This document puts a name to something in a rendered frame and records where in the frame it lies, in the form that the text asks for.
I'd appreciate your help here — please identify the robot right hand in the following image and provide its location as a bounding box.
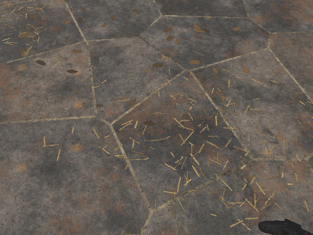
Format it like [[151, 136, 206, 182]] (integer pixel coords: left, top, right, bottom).
[[258, 218, 313, 235]]

